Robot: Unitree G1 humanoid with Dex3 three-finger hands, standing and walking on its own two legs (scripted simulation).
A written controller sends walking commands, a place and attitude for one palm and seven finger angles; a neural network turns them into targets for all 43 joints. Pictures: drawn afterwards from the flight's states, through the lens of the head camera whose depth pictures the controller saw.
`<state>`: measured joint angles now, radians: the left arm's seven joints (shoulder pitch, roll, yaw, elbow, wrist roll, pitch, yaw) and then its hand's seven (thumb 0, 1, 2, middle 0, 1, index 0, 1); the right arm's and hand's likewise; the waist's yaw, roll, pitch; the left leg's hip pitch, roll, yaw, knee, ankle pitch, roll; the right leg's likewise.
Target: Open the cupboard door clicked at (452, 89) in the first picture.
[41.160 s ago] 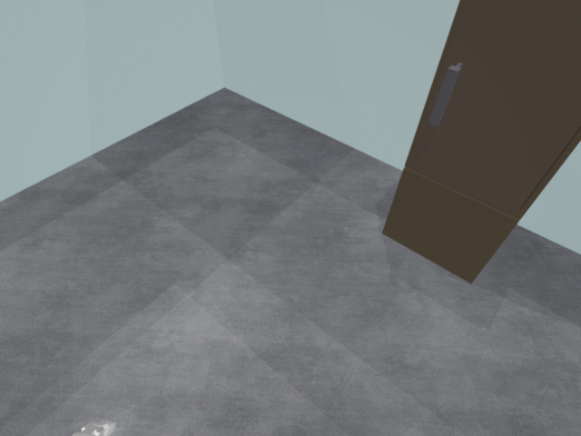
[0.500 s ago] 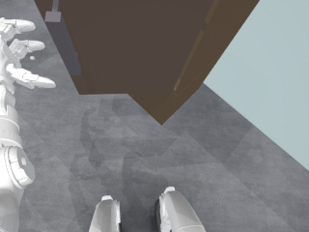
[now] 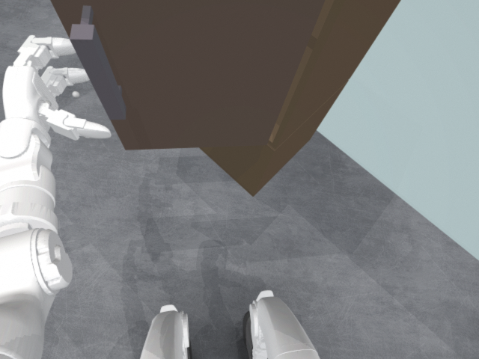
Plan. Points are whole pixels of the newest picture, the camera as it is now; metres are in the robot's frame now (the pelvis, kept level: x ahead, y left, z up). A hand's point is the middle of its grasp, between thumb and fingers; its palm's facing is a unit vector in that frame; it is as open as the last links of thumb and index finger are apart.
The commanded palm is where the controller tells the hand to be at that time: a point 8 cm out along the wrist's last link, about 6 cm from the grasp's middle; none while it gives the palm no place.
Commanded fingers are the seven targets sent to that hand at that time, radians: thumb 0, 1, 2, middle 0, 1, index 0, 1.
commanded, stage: slide the fingers in behind the handle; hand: left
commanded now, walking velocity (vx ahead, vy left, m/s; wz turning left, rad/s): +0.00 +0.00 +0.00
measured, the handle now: (104, 68) +0.57 +0.17 +0.06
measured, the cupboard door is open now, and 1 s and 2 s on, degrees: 49 49 49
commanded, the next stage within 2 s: close the thumb around the handle in 1.28 s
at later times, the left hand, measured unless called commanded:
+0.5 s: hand (100, 94) +0.52 +0.18 +0.06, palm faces +0.02 -1.00 -0.03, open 14.0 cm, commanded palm +0.50 +0.22 +0.06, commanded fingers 0.00 -0.50 0.30 -0.30 -1.20 -0.30 -1.20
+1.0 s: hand (118, 93) +0.52 +0.15 +0.06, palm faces +0.03 -1.00 +0.00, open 13.9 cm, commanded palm +0.49 +0.19 +0.06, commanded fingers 0.00 -0.50 0.30 -0.30 -1.20 -0.30 -1.20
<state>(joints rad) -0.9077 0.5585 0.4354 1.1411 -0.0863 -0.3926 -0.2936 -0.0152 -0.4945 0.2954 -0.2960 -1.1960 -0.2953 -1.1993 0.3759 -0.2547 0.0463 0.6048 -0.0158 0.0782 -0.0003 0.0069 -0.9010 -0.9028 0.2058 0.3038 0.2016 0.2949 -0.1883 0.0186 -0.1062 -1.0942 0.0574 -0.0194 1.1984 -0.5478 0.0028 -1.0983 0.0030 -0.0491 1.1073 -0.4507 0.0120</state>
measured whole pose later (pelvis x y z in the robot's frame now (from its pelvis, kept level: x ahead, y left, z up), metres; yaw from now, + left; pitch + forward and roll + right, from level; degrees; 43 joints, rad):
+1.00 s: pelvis +0.00 -0.01 +0.00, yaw +1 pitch +25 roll -2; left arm -0.94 0.42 0.36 1.17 -0.05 -0.44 -0.14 -0.02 -0.50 0.30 -0.30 -1.20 -0.30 -1.21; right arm 0.37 -0.25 0.03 0.62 -0.03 0.06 0.02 0.01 -0.90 -0.90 0.20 0.30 0.20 0.29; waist -0.19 0.02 -0.12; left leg -1.09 0.05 -0.02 1.20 -0.54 -0.01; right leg -1.10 -0.01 -0.05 1.13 -0.46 0.00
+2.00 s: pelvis -0.01 -0.01 +0.00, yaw +1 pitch +25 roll -2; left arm -0.93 0.43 0.36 1.17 -0.06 -0.46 -0.16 0.00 0.65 0.79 -0.38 -1.33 -0.37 -1.33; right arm 0.36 -0.25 0.03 0.62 -0.03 0.06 0.01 0.01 -0.90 -0.90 0.20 0.30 0.20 0.29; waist -0.19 0.03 -0.12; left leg -1.10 0.04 -0.02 1.20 -0.54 0.00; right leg -1.11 -0.01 -0.05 1.13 -0.46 0.00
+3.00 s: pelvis +0.02 -0.03 +0.02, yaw +4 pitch +18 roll +0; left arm -0.19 -0.13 -0.09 0.42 0.15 -0.39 0.62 0.01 0.66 0.79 -0.29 -1.32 -0.28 -1.28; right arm 0.13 -0.16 -0.02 0.57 -0.10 0.02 0.05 0.01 -0.90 -0.90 0.20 0.30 0.20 0.29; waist -0.01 0.01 -0.16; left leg -0.87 0.02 -0.04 1.11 -0.55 -0.03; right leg -0.90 -0.03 -0.06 1.10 -0.51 -0.02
